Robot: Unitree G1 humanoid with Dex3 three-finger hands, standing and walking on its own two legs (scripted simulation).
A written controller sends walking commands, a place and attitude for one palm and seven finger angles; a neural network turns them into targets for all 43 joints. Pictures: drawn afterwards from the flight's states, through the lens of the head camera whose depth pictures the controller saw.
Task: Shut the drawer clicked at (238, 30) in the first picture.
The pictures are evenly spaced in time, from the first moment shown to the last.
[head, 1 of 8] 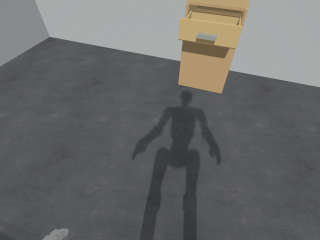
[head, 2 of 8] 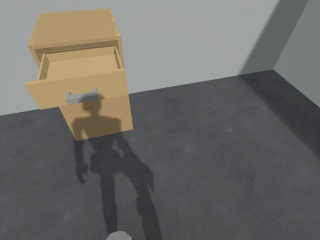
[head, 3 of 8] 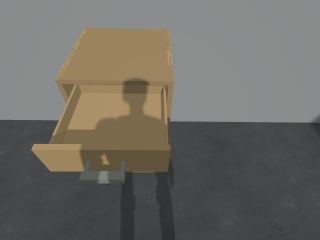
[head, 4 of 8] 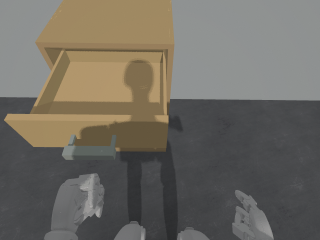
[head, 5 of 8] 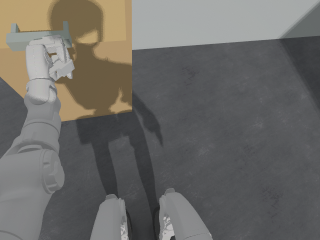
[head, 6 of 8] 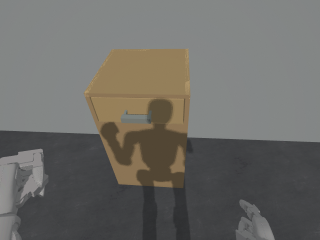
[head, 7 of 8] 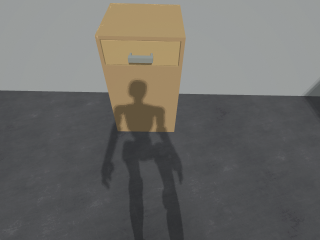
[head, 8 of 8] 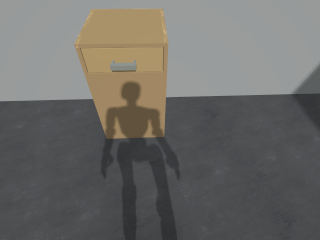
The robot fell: no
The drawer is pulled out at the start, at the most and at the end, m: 0.29 0.29 0.00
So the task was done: yes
